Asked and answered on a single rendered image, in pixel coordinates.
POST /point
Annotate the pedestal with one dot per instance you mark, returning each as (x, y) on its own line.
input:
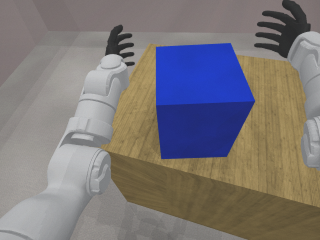
(262, 190)

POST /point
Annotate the robot left forearm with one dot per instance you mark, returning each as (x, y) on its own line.
(92, 123)

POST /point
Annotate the robot right forearm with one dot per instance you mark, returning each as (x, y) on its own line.
(304, 56)

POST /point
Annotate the right robot upper arm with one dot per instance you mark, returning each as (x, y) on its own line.
(310, 143)

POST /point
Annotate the left robot upper arm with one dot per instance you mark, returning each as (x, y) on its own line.
(76, 174)

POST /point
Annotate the robot right hand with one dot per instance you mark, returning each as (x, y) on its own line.
(289, 32)

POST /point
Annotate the carton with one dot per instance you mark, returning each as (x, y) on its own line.
(202, 100)

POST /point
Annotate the robot left hand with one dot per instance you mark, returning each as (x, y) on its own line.
(114, 48)

